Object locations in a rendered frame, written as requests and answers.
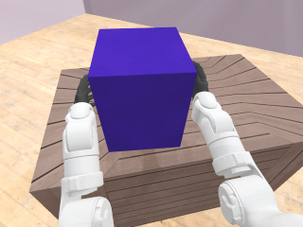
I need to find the right robot upper arm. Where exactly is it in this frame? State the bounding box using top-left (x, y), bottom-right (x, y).
top-left (218, 175), bottom-right (303, 227)

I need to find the right robot hand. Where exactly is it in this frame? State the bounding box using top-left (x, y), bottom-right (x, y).
top-left (192, 61), bottom-right (209, 100)

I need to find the left robot hand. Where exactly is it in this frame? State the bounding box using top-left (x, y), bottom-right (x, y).
top-left (74, 74), bottom-right (96, 107)

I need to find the pedestal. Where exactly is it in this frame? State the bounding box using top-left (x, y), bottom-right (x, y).
top-left (28, 54), bottom-right (303, 227)

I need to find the left robot upper arm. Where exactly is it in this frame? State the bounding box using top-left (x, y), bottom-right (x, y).
top-left (59, 196), bottom-right (115, 227)

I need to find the left robot forearm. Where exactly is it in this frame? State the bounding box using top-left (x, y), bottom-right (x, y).
top-left (58, 102), bottom-right (104, 227)

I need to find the right robot forearm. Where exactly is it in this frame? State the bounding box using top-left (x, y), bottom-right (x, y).
top-left (191, 92), bottom-right (278, 207)

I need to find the carton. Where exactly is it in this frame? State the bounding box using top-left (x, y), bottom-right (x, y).
top-left (87, 26), bottom-right (198, 152)

